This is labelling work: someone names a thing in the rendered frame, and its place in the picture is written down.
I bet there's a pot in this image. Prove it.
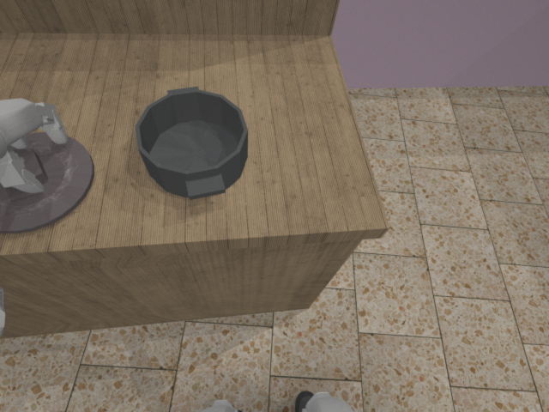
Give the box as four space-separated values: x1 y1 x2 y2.
135 87 248 200

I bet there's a table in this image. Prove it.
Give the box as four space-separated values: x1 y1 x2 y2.
0 0 389 339

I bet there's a robot right foot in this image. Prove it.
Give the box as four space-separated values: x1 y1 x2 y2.
295 391 314 412

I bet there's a knob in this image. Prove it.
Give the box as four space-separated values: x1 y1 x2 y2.
7 150 48 193

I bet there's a lid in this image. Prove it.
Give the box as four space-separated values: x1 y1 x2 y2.
0 132 94 233

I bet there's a left robot shin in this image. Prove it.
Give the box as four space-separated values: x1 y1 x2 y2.
213 400 236 410

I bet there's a left robot hand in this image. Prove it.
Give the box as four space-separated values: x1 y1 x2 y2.
0 98 68 193

